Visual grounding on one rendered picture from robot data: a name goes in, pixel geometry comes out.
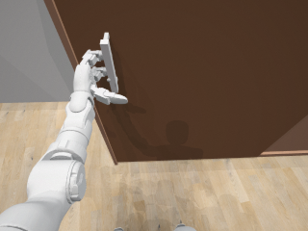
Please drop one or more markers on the robot left hand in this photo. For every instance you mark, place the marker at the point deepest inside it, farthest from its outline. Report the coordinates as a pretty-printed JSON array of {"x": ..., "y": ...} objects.
[{"x": 87, "y": 75}]

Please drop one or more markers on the right robot shin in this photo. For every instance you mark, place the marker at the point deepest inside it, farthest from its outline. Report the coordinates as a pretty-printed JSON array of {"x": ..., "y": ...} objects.
[{"x": 180, "y": 225}]

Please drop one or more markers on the left robot upper arm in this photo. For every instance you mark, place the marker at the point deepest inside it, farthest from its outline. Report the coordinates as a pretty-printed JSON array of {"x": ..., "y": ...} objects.
[{"x": 54, "y": 186}]

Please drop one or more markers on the wardrobe door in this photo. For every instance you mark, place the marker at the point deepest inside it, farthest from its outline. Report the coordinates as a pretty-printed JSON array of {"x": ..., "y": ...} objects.
[
  {"x": 296, "y": 139},
  {"x": 204, "y": 79}
]

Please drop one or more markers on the handle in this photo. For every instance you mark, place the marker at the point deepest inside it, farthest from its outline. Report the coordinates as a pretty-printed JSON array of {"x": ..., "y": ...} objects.
[{"x": 108, "y": 61}]

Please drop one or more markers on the robot left forearm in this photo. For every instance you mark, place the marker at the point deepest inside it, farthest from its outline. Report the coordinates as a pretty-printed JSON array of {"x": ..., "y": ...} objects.
[{"x": 74, "y": 136}]

